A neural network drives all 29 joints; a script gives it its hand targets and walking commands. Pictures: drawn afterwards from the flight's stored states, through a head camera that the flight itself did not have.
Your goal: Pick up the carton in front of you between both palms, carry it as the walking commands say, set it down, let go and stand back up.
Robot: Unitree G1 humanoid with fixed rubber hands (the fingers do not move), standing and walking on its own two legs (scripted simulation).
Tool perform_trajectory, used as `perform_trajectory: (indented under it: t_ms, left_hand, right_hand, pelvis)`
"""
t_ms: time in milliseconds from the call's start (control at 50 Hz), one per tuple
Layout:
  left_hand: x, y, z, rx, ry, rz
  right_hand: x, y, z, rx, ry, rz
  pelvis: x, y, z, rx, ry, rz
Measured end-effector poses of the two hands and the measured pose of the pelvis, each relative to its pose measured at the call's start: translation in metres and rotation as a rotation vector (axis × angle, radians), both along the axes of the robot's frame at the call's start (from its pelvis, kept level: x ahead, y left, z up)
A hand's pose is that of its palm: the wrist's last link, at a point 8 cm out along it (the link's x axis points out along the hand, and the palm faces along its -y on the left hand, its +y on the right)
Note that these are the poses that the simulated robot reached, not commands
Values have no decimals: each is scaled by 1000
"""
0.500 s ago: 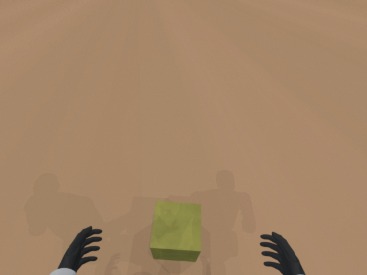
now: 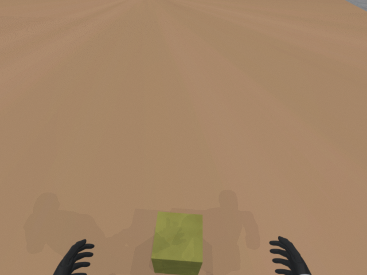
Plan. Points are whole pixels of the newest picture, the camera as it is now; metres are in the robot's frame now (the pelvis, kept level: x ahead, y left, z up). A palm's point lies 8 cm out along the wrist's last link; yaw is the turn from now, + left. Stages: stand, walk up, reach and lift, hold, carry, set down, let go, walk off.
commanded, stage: stand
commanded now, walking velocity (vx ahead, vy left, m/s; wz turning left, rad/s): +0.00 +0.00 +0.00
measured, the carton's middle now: (178, 244) +0.40 +0.00 -0.65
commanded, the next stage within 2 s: none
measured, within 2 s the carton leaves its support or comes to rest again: neither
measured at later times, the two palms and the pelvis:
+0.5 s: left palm out of the picture +0.13 +0.29 -0.09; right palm out of the picture +0.14 -0.28 -0.09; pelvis +0.01 +0.00 +0.00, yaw +0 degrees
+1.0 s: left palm out of the picture +0.10 +0.30 -0.09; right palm out of the picture +0.11 -0.30 -0.09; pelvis +0.00 +0.00 +0.01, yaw +1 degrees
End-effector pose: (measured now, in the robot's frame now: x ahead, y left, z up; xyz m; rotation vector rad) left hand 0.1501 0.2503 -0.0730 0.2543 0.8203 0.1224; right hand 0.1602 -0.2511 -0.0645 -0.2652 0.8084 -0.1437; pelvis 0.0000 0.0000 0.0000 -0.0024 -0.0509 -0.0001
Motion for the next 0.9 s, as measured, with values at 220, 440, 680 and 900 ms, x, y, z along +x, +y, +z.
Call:
perform_trajectory:
  t_ms: [220, 440, 680, 900]
  left_hand:
    - [-20, 45, -7, 116, 96, 47]
    - [-19, 44, -13, 112, 130, 52]
    - [-30, 46, -16, 111, 168, 64]
    - [-47, 52, -17, 118, 203, 75]
  right_hand:
    - [-14, -32, -17, -84, 93, -14]
    - [-15, -31, -25, -84, 136, -13]
    - [-28, -38, -26, -94, 174, -27]
    - [-44, -45, -27, -103, 211, -36]
  pelvis:
    - [8, 2, -1, -1, 45, 4]
    - [14, 3, 0, 2, 41, 6]
    - [11, 3, 3, 2, 29, 8]
    - [3, 2, 6, 2, 17, 9]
